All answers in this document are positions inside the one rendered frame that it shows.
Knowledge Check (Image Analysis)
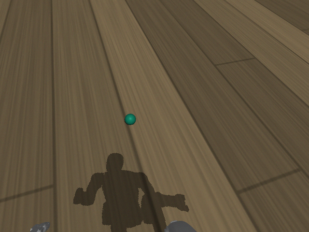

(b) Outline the ball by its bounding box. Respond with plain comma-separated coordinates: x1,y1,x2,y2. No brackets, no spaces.
125,114,136,125

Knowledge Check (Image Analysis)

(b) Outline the left robot hand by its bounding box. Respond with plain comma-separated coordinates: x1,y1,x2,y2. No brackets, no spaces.
30,222,50,232

